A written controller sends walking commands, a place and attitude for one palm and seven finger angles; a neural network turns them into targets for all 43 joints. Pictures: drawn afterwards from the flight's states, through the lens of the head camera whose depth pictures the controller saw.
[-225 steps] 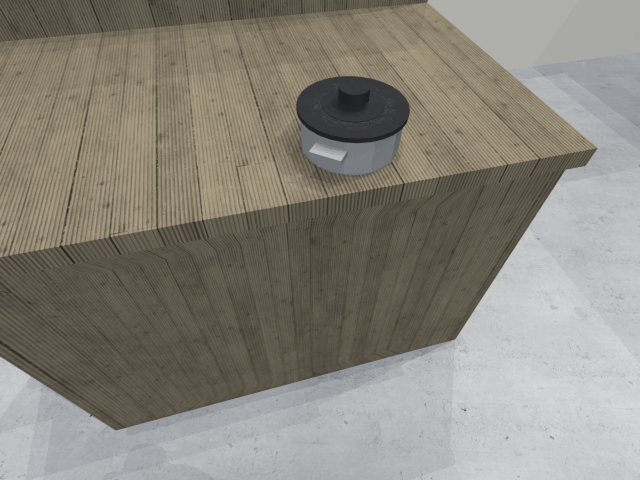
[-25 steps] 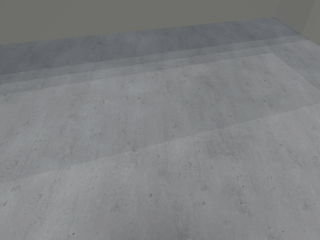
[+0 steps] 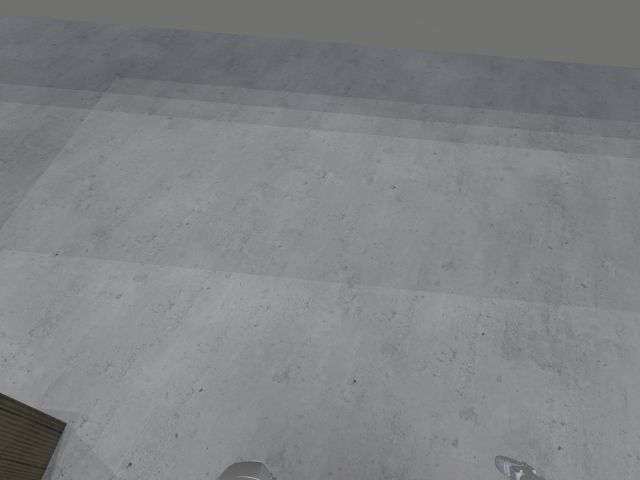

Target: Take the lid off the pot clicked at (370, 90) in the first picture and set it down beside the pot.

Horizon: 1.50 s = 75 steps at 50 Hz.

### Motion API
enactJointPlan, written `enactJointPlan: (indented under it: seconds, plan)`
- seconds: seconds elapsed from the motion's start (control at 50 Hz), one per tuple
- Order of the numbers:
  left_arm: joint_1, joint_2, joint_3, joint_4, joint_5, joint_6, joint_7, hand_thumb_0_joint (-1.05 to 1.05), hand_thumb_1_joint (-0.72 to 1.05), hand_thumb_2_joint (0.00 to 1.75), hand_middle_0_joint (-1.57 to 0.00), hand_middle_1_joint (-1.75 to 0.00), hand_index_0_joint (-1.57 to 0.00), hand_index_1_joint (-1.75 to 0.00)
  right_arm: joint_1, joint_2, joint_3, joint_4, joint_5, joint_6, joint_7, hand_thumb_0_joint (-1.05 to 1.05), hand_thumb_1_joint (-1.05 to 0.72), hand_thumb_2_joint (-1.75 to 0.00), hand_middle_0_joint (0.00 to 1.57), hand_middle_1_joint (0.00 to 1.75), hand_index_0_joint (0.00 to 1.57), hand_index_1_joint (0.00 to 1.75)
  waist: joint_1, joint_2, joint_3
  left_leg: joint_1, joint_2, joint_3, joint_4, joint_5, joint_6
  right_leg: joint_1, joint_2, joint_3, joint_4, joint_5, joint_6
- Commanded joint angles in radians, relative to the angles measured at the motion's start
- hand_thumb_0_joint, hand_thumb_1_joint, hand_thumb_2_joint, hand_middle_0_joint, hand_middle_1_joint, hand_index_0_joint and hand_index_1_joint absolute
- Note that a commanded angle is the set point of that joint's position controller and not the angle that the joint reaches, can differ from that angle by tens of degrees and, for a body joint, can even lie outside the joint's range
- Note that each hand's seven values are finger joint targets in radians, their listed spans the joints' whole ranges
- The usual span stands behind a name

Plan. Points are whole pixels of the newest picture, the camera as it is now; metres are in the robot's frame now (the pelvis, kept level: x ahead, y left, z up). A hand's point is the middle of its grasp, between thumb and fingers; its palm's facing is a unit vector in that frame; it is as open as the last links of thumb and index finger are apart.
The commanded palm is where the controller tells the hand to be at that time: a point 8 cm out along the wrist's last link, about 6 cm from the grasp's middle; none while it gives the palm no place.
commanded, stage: turn to face it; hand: left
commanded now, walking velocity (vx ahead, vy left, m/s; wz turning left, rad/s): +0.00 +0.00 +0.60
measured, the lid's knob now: out of the picture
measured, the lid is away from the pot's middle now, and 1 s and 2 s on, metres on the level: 0.00 0.00 0.00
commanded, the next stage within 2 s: none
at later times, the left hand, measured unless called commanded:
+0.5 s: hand out of the picture +0.05 +0.22 -0.15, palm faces +0.32 -0.89 -0.32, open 7.4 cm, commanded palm none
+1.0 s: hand out of the picture -0.08 +0.21 -0.17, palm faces +0.61 -0.75 -0.26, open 7.4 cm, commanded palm none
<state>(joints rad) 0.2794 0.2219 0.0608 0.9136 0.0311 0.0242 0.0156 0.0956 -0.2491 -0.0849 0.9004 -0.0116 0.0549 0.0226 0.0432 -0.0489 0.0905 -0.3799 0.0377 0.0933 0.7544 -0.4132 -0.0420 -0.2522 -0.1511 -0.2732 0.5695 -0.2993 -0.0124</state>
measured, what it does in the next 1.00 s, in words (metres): steps on the spot, turning left: left foot, then right foot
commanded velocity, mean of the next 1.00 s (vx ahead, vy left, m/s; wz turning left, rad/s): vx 0.00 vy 0.00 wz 0.60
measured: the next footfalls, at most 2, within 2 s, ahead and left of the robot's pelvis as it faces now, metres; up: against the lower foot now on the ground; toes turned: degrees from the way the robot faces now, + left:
left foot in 0.04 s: +0.06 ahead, +0.12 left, +0.00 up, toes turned +8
right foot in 0.48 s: +0.09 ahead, -0.13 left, +0.00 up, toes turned +18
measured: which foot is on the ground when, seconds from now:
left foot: up 0.00-0.02, down 0.04-0.46, up 0.48-0.84, down 0.86-1.00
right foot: down 0.00-0.04, up 0.06-0.46, down 0.48-0.86, up 0.88-1.00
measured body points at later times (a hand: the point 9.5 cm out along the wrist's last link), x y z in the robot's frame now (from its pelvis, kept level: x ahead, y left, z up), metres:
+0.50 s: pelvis +0.01 -0.03 -0.01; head +0.05 -0.03 +0.44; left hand +0.03 +0.27 -0.12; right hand +0.15 -0.25 -0.16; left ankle +0.01 +0.12 -0.73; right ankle +0.05 -0.14 -0.74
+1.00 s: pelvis +0.00 -0.01 +0.00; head +0.02 +0.04 +0.44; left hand -0.11 +0.25 -0.15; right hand +0.24 -0.16 -0.13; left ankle -0.05 +0.09 -0.73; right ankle +0.07 -0.14 -0.67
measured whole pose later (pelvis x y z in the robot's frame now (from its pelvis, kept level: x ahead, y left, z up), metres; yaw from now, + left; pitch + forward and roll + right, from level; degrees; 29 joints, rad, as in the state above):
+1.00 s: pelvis +0.00 -0.01 +0.00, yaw +37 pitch +0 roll +0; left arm 0.21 0.28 0.08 0.90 0.02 0.07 0.01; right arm 0.15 -0.22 -0.06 0.89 -0.02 0.03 0.01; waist 0.01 -0.06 0.10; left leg -0.30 -0.02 -0.02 0.57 -0.28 0.02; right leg -0.47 -0.10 -0.03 1.07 -0.47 0.08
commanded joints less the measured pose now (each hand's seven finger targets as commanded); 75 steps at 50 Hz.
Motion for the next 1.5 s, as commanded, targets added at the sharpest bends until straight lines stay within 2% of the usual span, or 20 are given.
enactJointPlan:
  seconds: [0.0, 0.02, 0.04, 0.14, 0.32, 0.4, 0.42, 0.44, 0.46, 0.56, 0.68, 0.78, 0.8, 0.84, 0.96, 1.14, 1.16, 1.2, 1.28, 1.48]
  plan:
    - [0.024, 0.176, 0.053, -0.073, -0.013, -0.011, 0.006, 0.00, 0.90, 0.90, -0.20, -0.30, -0.20, -0.30, 0.102, -0.107, -0.019, -0.073, -0.001, -0.040, -0.003, 0.00, -0.90, -0.90, 0.20, 0.30, 0.20, 0.30, -0.065, -0.009, -0.198, 0.305, 0.029, -0.031, -0.342, 0.258, 0.046, -0.020, -0.181, 0.101, 0.106, 0.313, -0.008]
    - [0.007, 0.124, 0.044, -0.113, -0.020, -0.008, -0.004, 0.00, 0.90, 0.90, -0.20, -0.30, -0.20, -0.30, 0.160, -0.229, -0.051, -0.072, -0.010, -0.046, -0.010, 0.00, -0.90, -0.90, 0.20, 0.30, 0.20, 0.30, -0.109, 0.301, -0.208, 0.467, 0.298, -0.417, -0.392, 0.548, 0.181, -0.314, -0.029, 0.062, 0.345, -0.167, 0.087]
    - [-0.074, 0.127, 0.029, -0.154, -0.010, -0.002, -0.001, 0.00, 0.90, 0.90, -0.20, -0.30, -0.20, -0.30, 0.232, -0.289, -0.064, -0.043, -0.005, -0.034, -0.014, 0.00, -0.90, -0.90, 0.20, 0.30, 0.20, 0.30, -0.152, 0.297, -0.193, 0.434, 0.409, -0.505, -0.398, 0.707, 0.284, -0.405, 0.024, 0.167, 0.504, -0.381, 0.095]
    - [-0.034, 0.138, 0.042, -0.083, -0.008, 0.006, -0.005, 0.00, 0.90, 0.90, -0.20, -0.30, -0.20, -0.30, 0.021, -0.176, -0.027, -0.092, -0.005, -0.048, -0.032, 0.00, -0.90, -0.90, 0.20, 0.30, 0.20, 0.30, -0.036, 0.195, -0.121, 0.196, 0.181, -0.325, -0.429, 0.425, 0.191, -0.320, 0.045, 0.283, 0.564, -0.080, 0.105]
    - [-0.100, 0.122, 0.034, -0.125, -0.020, 0.002, 0.005, 0.00, 0.90, 0.90, -0.20, -0.30, -0.20, -0.30, 0.086, -0.191, -0.047, -0.075, -0.011, -0.033, -0.028, 0.00, -0.90, -0.90, 0.20, 0.30, 0.20, 0.30, -0.071, 0.212, -0.131, 0.186, 0.158, -0.452, -0.408, 0.374, 0.210, -0.205, 0.111, 0.288, 0.274, -0.123, 0.098]
    - [-0.006, 0.128, 0.037, -0.111, -0.027, -0.014, 0.011, 0.00, 0.90, 0.90, -0.20, -0.30, -0.20, -0.30, 0.040, -0.185, -0.052, -0.092, -0.005, -0.024, -0.029, 0.00, -0.90, -0.90, 0.20, 0.30, 0.20, 0.30, -0.021, 0.183, -0.163, 0.055, 0.106, -0.481, -0.310, 0.379, 0.169, 0.050, 0.151, 0.270, -0.012, -0.011, 0.080]
    - [0.038, 0.160, 0.046, -0.107, -0.022, -0.021, 0.016, 0.00, 0.90, 0.90, -0.20, -0.30, -0.20, -0.30, 0.027, -0.153, -0.047, -0.102, 0.003, -0.023, -0.027, 0.00, -0.90, -0.90, 0.20, 0.30, 0.20, 0.30, 0.007, 0.106, -0.166, -0.061, 0.054, -0.447, -0.231, 0.253, 0.123, 0.179, 0.091, 0.321, -0.177, 0.037, 0.064]
    - [0.048, 0.251, 0.067, -0.113, -0.004, -0.029, 0.025, 0.00, 0.90, 0.90, -0.20, -0.30, -0.20, -0.30, 0.044, -0.077, -0.035, -0.119, 0.012, -0.024, -0.022, 0.00, -0.90, -0.90, 0.20, 0.30, 0.20, 0.30, 0.013, -0.180, -0.148, -0.270, -0.089, -0.263, -0.003, -0.019, 0.036, 0.275, -0.175, 0.619, -0.328, -0.069, -0.027]
    - [0.020, 0.281, 0.062, -0.134, -0.007, -0.022, 0.024, 0.00, 0.90, 0.90, -0.20, -0.30, -0.20, -0.30, 0.030, -0.092, -0.034, -0.134, -0.005, -0.027, -0.021, 0.00, -0.90, -0.90, 0.20, 0.30, 0.20, 0.30, 0.015, -0.209, -0.113, -0.280, -0.106, -0.179, 0.216, -0.179, 0.007, 0.151, -0.333, 0.715, -0.354, -0.039, -0.125]
    - [-0.096, 0.156, 0.035, -0.155, -0.008, -0.034, 0.025, 0.00, 0.90, 0.90, -0.20, -0.30, -0.20, -0.30, 0.087, -0.080, -0.031, -0.067, -0.007, -0.006, 0.004, 0.00, -0.90, -0.90, 0.20, 0.30, 0.20, 0.30, -0.056, -0.151, -0.086, -0.221, -0.032, -0.122, 0.440, -0.015, -0.018, 0.100, -0.144, 0.359, -0.211, 0.311, -0.115]
    - [-0.003, 0.207, 0.046, -0.116, -0.001, -0.024, 0.021, 0.00, 0.90, 0.90, -0.20, -0.30, -0.20, -0.30, -0.017, -0.052, -0.012, -0.089, 0.004, -0.010, 0.010, 0.00, -0.90, -0.90, 0.20, 0.30, 0.20, 0.30, 0.004, -0.168, -0.079, -0.124, -0.035, -0.032, 0.146, -0.046, -0.023, 0.149, -0.184, 0.300, -0.187, 0.402, -0.127]
    - [-0.004, 0.223, 0.057, -0.104, -0.009, -0.013, 0.017, 0.00, 0.90, 0.90, -0.20, -0.30, -0.20, -0.30, 0.055, -0.068, -0.007, -0.074, 0.007, -0.033, 0.002, 0.00, -0.90, -0.90, 0.20, 0.30, 0.20, 0.30, -0.024, -0.155, -0.160, 0.085, -0.058, 0.014, -0.215, 0.105, 0.003, 0.172, -0.181, 0.209, -0.019, 0.510, -0.060]
    - [-0.008, 0.211, 0.058, -0.108, -0.018, -0.010, 0.014, 0.00, 0.90, 0.90, -0.20, -0.30, -0.20, -0.30, 0.117, -0.100, -0.018, -0.059, 0.004, -0.041, 0.001, 0.00, -0.90, -0.90, 0.20, 0.30, 0.20, 0.30, -0.064, -0.080, -0.196, 0.227, -0.035, -0.016, -0.349, 0.243, 0.020, 0.094, -0.163, 0.163, 0.098, 0.444, -0.012]
    - [-0.048, 0.112, 0.028, -0.175, -0.019, -0.003, 0.004, 0.00, 0.90, 0.90, -0.20, -0.30, -0.20, -0.30, 0.237, -0.294, -0.065, -0.042, -0.001, -0.040, -0.010, 0.00, -0.90, -0.90, 0.20, 0.30, 0.20, 0.30, -0.133, 0.375, -0.223, 0.472, 0.378, -0.539, -0.382, 0.816, 0.258, -0.371, 0.034, 0.168, 0.488, -0.395, 0.103]
    - [-0.083, 0.132, 0.035, -0.113, -0.016, 0.006, -0.001, 0.00, 0.90, 0.90, -0.20, -0.30, -0.20, -0.30, 0.063, -0.184, -0.029, -0.071, -0.007, -0.044, -0.032, 0.00, -0.90, -0.90, 0.20, 0.30, 0.20, 0.30, -0.052, 0.229, -0.114, 0.206, 0.162, -0.338, -0.400, 0.518, 0.192, -0.281, 0.054, 0.276, 0.507, -0.120, 0.106]
    - [-0.020, 0.131, 0.030, -0.119, -0.025, -0.011, 0.004, 0.00, 0.90, 0.90, -0.20, -0.30, -0.20, -0.30, 0.025, -0.205, -0.048, -0.088, -0.007, -0.024, -0.028, 0.00, -0.90, -0.90, 0.20, 0.30, 0.20, 0.30, -0.024, 0.212, -0.141, 0.092, 0.118, -0.449, -0.313, 0.424, 0.175, 0.001, 0.145, 0.250, 0.048, -0.031, 0.087]
    - [0.029, 0.151, 0.038, -0.112, -0.023, -0.019, 0.008, 0.00, 0.90, 0.90, -0.20, -0.30, -0.20, -0.30, 0.005, -0.187, -0.046, -0.100, 0.000, -0.022, -0.028, 0.00, -0.90, -0.90, 0.20, 0.30, 0.20, 0.30, 0.006, 0.162, -0.142, 0.002, 0.082, -0.432, -0.250, 0.337, 0.141, 0.118, 0.126, 0.258, -0.097, 0.052, 0.084]
    - [0.048, 0.298, 0.062, -0.127, -0.002, -0.030, 0.021, 0.00, 0.90, 0.90, -0.20, -0.30, -0.20, -0.30, 0.017, -0.081, -0.025, -0.138, 0.005, -0.026, -0.018, 0.00, -0.90, -0.90, 0.20, 0.30, 0.20, 0.30, 0.024, -0.273, -0.114, -0.273, -0.137, -0.164, 0.167, -0.181, 0.004, 0.211, -0.307, 0.719, -0.350, 0.026, -0.085]
    - [-0.129, 0.178, 0.035, -0.168, -0.009, -0.028, 0.024, 0.00, 0.90, 0.90, -0.20, -0.30, -0.20, -0.30, 0.082, -0.121, -0.038, -0.074, -0.009, -0.003, 0.004, 0.00, -0.90, -0.90, 0.20, 0.30, 0.20, 0.30, -0.075, -0.148, -0.065, -0.198, -0.024, -0.164, 0.476, -0.014, 0.001, 0.014, -0.175, 0.432, -0.284, 0.055, -0.104]
    - [0.012, 0.232, 0.050, -0.114, 0.000, -0.018, 0.018, 0.00, 0.90, 0.90, -0.20, -0.30, -0.20, -0.30, -0.012, -0.055, -0.002, -0.093, 0.009, -0.022, 0.009, 0.00, -0.90, -0.90, 0.20, 0.30, 0.20, 0.30, 0.006, -0.179, -0.119, -0.023, -0.045, 0.000, -0.006, -0.040, -0.003, 0.155, -0.216, 0.255, -0.141, 0.460, -0.116]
